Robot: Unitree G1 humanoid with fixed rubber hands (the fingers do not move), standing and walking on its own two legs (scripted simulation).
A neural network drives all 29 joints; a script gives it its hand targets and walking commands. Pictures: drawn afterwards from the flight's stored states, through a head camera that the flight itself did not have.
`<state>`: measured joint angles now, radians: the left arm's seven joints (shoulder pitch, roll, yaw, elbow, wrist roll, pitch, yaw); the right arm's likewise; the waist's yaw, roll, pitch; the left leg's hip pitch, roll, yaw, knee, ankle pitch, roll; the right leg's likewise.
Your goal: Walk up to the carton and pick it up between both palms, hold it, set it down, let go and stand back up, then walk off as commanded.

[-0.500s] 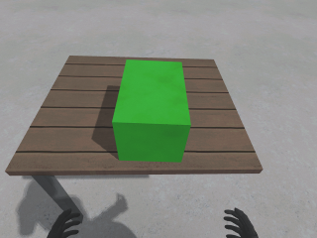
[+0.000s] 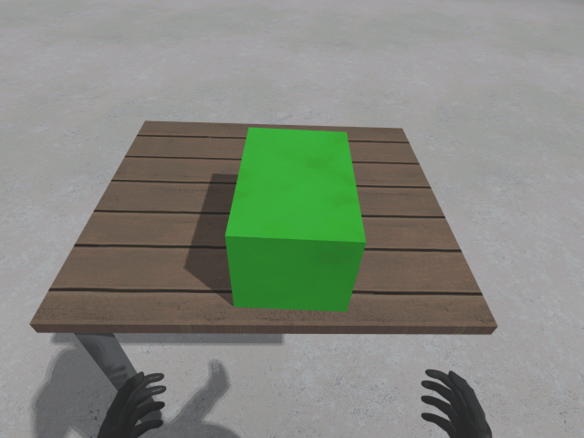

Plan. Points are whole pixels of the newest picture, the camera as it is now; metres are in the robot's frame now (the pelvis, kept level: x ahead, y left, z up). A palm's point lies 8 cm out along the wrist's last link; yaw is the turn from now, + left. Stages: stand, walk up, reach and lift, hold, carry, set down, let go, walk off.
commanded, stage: reach and lift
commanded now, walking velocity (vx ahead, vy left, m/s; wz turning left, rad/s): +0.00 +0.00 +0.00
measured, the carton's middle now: (294, 213) +0.54 +0.02 -0.01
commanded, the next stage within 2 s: none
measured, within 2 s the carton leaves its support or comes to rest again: neither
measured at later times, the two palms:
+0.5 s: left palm (132, 406) +0.17 +0.21 +0.01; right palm (467, 406) +0.18 -0.19 +0.02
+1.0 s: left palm (144, 322) +0.26 +0.21 +0.05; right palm (447, 321) +0.28 -0.19 +0.05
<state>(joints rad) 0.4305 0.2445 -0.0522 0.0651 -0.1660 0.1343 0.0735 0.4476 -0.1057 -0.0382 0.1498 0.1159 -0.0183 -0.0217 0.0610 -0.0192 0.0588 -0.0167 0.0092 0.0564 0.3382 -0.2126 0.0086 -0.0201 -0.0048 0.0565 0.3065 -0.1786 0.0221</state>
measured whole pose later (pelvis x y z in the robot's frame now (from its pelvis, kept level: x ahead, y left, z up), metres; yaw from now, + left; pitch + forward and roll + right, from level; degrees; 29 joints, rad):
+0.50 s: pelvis -0.01 -0.01 +0.00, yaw +0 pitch -7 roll +0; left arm 0.28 0.26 -0.08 0.05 -0.25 0.11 0.09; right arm 0.36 -0.10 0.01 0.00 0.18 0.05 -0.08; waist 0.07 -0.03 0.05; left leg -0.04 0.02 0.06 0.36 -0.20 0.00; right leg -0.07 0.00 0.06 0.37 -0.19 0.01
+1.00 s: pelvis +0.00 -0.02 +0.00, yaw +1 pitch -4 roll +0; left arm 0.00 0.25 0.05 0.05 -0.24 0.31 0.03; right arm 0.02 -0.13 0.01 0.10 0.24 0.15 -0.17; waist 0.05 -0.02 0.06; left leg -0.08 0.02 0.03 0.35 -0.21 -0.01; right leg -0.09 0.01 0.03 0.35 -0.20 0.00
